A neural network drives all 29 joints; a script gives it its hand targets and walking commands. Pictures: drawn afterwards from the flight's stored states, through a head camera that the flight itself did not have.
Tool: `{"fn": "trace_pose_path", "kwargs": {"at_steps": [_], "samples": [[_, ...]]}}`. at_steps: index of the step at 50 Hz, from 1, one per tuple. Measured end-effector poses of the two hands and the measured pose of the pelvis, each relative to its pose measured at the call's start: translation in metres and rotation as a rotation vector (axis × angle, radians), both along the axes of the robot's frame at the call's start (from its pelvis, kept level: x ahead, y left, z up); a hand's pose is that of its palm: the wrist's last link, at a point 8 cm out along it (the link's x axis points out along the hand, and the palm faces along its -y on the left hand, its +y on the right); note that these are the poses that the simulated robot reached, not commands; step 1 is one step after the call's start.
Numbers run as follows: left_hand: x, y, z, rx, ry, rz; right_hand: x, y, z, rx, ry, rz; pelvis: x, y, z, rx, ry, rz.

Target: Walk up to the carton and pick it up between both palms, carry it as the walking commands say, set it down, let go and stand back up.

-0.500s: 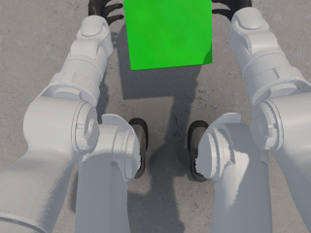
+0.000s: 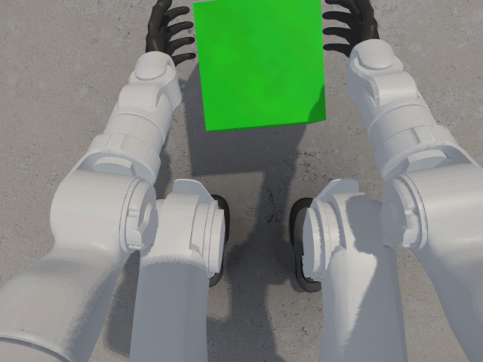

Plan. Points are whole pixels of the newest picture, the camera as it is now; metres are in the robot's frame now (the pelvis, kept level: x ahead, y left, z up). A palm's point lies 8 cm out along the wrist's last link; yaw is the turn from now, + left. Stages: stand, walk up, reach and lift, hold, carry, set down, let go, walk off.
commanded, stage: reach and lift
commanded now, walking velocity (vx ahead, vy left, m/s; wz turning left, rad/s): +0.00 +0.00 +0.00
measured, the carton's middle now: (260, 73) +0.49 +0.00 -0.27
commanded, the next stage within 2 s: none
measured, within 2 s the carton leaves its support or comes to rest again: neither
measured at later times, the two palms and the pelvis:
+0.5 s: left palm (155, 36) +0.51 +0.13 -0.13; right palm (366, 23) +0.52 -0.14 -0.14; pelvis -0.02 +0.00 +0.03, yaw -1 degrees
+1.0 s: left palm (151, 43) +0.49 +0.12 -0.07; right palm (395, 20) +0.50 -0.14 -0.07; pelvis -0.04 +0.01 +0.05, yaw -2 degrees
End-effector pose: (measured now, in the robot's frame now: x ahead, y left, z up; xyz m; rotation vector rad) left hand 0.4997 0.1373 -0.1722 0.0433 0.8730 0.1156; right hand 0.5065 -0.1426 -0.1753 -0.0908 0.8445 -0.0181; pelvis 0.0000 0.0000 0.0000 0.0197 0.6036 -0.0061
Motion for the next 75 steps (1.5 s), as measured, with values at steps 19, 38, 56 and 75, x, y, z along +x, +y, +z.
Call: {"fn": "trace_pose_path", "kwargs": {"at_steps": [19, 38, 56, 75], "samples": [[0.013, -0.021, 0.037, -0.012, -0.105, 0.019, 0.017, -0.015, 0.040, -0.036, -0.104, -0.096, -0.020, -0.001, 0.019, 0.006, -0.088, -0.018], [-0.005, -0.012, 0.066, 0.074, -0.142, 0.169, -0.003, 0.008, 0.062, -0.040, -0.096, -0.083, -0.024, 0.010, 0.037, -0.041, -0.172, -0.009], [-0.017, -0.016, 0.105, 0.028, -0.177, 0.200, -0.004, 0.007, 0.115, -0.036, -0.138, -0.100, -0.040, 0.009, 0.062, -0.025, -0.180, -0.024], [-0.032, -0.018, 0.167, 0.031, -0.204, 0.196, -0.026, 0.005, 0.171, -0.024, -0.165, -0.127, -0.040, 0.011, 0.099, -0.030, -0.260, -0.028]]}}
